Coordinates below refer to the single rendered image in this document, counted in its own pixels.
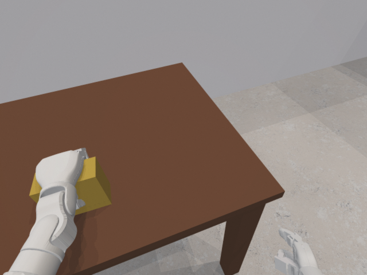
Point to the table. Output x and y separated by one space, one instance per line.
175 164

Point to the robot left forearm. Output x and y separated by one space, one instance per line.
53 232

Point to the robot left hand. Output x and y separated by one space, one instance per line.
63 167

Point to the sponge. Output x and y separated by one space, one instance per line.
92 187

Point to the robot right hand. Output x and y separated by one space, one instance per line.
289 263

